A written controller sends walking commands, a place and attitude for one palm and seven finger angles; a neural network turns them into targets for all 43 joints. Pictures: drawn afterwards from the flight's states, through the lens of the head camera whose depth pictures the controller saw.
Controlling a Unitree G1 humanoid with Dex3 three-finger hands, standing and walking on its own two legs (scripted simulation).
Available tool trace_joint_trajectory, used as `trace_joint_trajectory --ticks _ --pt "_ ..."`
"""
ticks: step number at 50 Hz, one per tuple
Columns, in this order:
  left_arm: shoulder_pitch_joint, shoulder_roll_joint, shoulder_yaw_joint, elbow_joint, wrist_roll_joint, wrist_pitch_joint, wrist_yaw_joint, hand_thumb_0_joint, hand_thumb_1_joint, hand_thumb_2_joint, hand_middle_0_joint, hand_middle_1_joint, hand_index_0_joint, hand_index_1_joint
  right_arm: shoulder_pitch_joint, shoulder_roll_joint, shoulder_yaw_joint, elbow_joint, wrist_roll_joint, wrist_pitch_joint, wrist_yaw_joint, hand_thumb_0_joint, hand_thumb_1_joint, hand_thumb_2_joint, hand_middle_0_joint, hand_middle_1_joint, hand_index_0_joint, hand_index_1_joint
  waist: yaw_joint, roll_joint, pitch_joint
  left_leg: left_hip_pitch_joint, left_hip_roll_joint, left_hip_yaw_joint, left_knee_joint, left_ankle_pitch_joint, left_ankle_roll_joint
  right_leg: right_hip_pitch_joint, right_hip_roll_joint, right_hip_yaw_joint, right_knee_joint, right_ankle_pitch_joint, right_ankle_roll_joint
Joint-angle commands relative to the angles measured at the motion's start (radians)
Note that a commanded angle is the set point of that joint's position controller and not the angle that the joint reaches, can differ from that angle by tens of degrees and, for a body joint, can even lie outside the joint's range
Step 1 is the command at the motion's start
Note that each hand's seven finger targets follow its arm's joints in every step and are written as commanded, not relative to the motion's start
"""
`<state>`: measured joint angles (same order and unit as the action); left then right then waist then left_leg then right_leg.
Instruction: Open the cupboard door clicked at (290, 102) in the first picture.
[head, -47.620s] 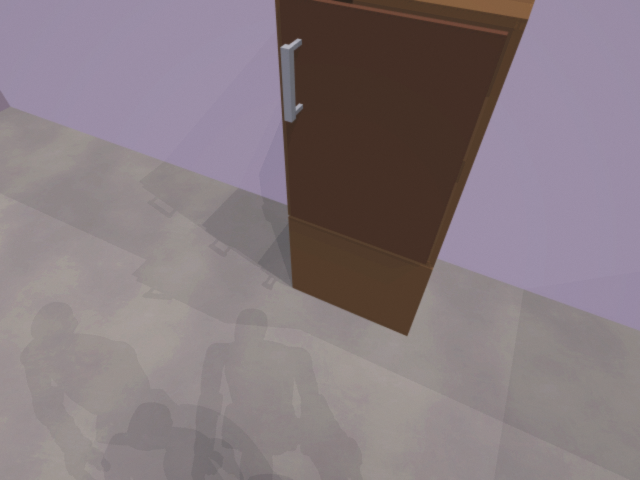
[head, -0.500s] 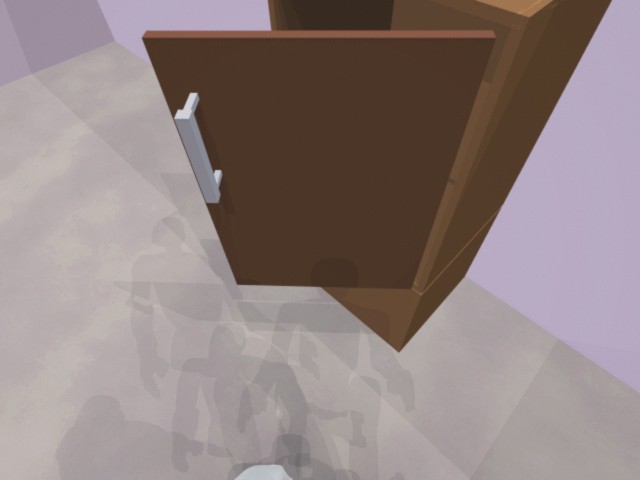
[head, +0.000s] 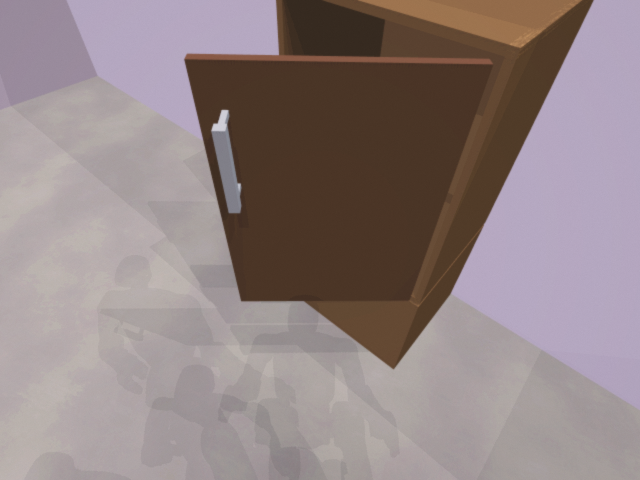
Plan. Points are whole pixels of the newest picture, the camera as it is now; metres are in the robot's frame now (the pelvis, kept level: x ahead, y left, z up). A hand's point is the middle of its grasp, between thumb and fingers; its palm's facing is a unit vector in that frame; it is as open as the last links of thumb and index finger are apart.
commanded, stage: come to a stop and stand still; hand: left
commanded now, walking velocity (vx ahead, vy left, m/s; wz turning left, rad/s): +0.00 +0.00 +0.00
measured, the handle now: (229, 164) +0.55 +0.17 +0.10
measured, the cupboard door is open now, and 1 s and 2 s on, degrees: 42 42 42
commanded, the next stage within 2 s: look again from close up in 0.40 s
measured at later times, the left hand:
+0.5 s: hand out of the picture +0.03 +0.20 -0.17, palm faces -0.01 -0.97 -0.23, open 7.4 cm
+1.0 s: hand out of the picture +0.06 +0.19 -0.17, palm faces -0.02 -0.97 -0.24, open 7.4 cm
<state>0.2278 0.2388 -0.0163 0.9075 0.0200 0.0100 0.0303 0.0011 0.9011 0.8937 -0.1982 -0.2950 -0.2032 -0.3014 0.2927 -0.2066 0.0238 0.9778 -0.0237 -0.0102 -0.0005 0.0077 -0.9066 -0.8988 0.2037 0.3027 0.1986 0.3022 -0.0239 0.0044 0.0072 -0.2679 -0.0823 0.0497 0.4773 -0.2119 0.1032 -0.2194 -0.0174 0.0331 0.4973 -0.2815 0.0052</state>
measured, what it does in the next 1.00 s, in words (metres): stands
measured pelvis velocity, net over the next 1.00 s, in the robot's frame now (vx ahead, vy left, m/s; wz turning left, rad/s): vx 0.03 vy -0.01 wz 0.01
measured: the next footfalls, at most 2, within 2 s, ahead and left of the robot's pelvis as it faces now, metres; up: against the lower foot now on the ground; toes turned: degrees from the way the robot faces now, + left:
none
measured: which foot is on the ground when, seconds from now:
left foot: down 0.00-1.00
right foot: down 0.00-1.00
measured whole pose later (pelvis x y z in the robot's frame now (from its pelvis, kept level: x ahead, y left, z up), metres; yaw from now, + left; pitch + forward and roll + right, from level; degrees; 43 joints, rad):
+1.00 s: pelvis +0.03 -0.01 +0.01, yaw +1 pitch +0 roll +0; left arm 0.23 0.25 -0.03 1.05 0.01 0.00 0.03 0.00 0.90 0.89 -0.20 -0.29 -0.20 -0.30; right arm 0.19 -0.24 0.03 1.10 -0.01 -0.03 -0.01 0.01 -0.90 -0.90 0.20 0.30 0.20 0.30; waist 0.00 -0.03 0.03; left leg -0.18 -0.08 0.03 0.39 -0.21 0.08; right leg -0.12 -0.02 0.02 0.40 -0.27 0.02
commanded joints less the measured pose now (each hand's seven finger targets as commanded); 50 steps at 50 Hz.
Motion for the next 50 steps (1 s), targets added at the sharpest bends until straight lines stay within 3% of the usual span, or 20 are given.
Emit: trace_joint_trajectory --ticks 1,11,18,21,27,30,38,44,48,50 --pt "0.036 0.131 0.035 -0.029 -0.003 -0.017 0.003 0.0 0.9 0.9 -0.2 -0.3 -0.2 -0.3 -0.027 -0.168 -0.043 -0.059 0.007 -0.032 -0.019 0.0 -0.9 -0.9 0.2 0.3 0.2 0.3 0.031 0.034 0.006 -0.008 0.195 -0.281 -0.218 -0.11 -0.018 0.004 -0.04 0.049 -0.056 -0.029 -0.059" --pt "0.058 0.135 0.026 0.048 -0.004 -0.022 0.003 0.0 0.9 0.9 -0.2 -0.3 -0.2 -0.3 -0.043 -0.185 -0.039 -0.006 0.015 -0.036 -0.026 0.0 -0.9 -0.9 0.2 0.3 0.2 0.3 0.028 0.023 -0.01 0.082 0.197 -0.246 -0.186 0.076 -0.027 0.016 -0.064 0.053 -0.099 0.04 -0.051" --pt "0.071 0.134 0.019 0.092 -0.004 -0.019 0.003 0.0 0.9 0.9 -0.2 -0.3 -0.2 -0.3 -0.069 -0.191 -0.036 0.017 0.018 -0.033 -0.026 0.0 -0.9 -0.9 0.2 0.3 0.2 0.3 0.027 0.022 0.006 0.098 0.195 -0.236 -0.195 0.078 -0.034 0.018 -0.069 0.052 -0.117 0.048 -0.04" --pt "0.071 0.137 0.018 0.101 -0.003 -0.022 0.004 0.0 0.9 0.9 -0.2 -0.3 -0.2 -0.3 -0.081 -0.191 -0.036 0.022 0.02 -0.034 -0.027 0.0 -0.9 -0.9 0.2 0.3 0.2 0.3 0.027 -0.006 0.003 0.11 0.189 -0.219 -0.174 0.144 -0.034 0.028 -0.078 0.056 -0.123 0.088 -0.038" --pt "0.062 0.138 0.015 0.11 -0.004 -0.024 0.004 0.0 0.9 0.9 -0.2 -0.3 -0.2 -0.3 -0.099 -0.191 -0.034 0.032 0.02 -0.033 -0.026 0.0 -0.9 -0.9 0.2 0.3 0.2 0.3 0.027 -0.011 0.015 0.109 0.184 -0.205 -0.17 0.162 -0.038 0.033 -0.082 0.057 -0.132 0.102 -0.032" --pt "0.064 0.141 0.015 0.112 -0.004 -0.028 0.005 0.0 0.9 0.9 -0.2 -0.3 -0.2 -0.3 -0.106 -0.189 -0.034 0.037 0.021 -0.036 -0.026 0.0 -0.9 -0.9 0.2 0.3 0.2 0.3 0.028 -0.023 -0.01 0.13 0.181 -0.191 -0.149 0.23 -0.038 0.049 -0.087 0.06 -0.13 0.152 -0.032" --pt "0.047 0.143 0.018 0.111 -0.007 -0.024 0.004 0.0 0.9 0.9 -0.2 -0.3 -0.2 -0.3 -0.116 -0.188 -0.032 0.052 0.019 -0.036 -0.028 0.0 -0.9 -0.9 0.2 0.3 0.2 0.3 0.032 0.002 0.0 0.128 0.184 -0.197 -0.166 0.225 -0.041 0.052 -0.085 0.055 -0.132 0.122 -0.032" --pt "0.04 0.151 0.021 0.107 -0.006 -0.028 0.004 0.0 0.9 0.9 -0.2 -0.3 -0.2 -0.3 -0.119 -0.185 -0.031 0.061 0.021 -0.037 -0.027 0.0 -0.9 -0.9 0.2 0.3 0.2 0.3 0.036 -0.023 0.006 0.115 0.18 -0.189 -0.157 0.224 -0.04 0.071 -0.092 0.059 -0.143 0.151 -0.036" --pt "0.033 0.153 0.022 0.108 -0.009 -0.028 0.003 0.0 0.9 0.9 -0.2 -0.3 -0.2 -0.3 -0.108 -0.191 -0.029 0.067 0.02 -0.039 -0.028 0.0 -0.9 -0.9 0.2 0.3 0.2 0.3 0.035 0.002 -0.021 0.131 0.182 -0.192 -0.159 0.251 -0.043 0.085 -0.093 0.059 -0.138 0.155 -0.037" --pt "0.033 0.154 0.024 0.109 -0.009 -0.03 0.004 0.0 0.9 0.9 -0.2 -0.3 -0.2 -0.3 -0.108 -0.19 -0.031 0.069 0.021 -0.04 -0.03 0.0 -0.9 -0.9 0.2 0.3 0.2 0.3 0.035 -0.019 -0.026 0.135 0.182 -0.186 -0.15 0.271 -0.042 0.092 -0.097 0.058 -0.139 0.182 -0.038"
